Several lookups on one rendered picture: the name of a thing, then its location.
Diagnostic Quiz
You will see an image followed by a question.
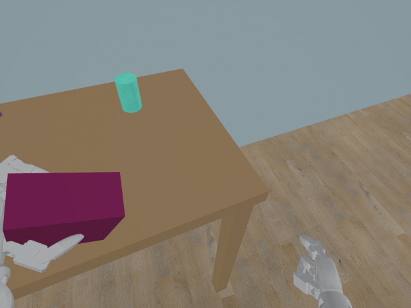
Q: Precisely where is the sponge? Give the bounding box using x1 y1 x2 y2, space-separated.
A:
3 172 125 248

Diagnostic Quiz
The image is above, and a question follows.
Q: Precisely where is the robot left forearm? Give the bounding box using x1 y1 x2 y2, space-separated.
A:
0 264 14 308

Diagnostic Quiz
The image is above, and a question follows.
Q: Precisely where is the robot left hand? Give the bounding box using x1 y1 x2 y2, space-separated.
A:
0 155 84 273

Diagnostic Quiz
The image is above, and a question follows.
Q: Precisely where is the robot right forearm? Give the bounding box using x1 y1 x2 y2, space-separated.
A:
318 291 352 308

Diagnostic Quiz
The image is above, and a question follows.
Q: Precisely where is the robot right hand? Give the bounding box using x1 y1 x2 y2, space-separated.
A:
293 234 343 300

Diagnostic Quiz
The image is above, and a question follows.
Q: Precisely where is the table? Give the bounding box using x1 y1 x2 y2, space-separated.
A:
0 69 269 300

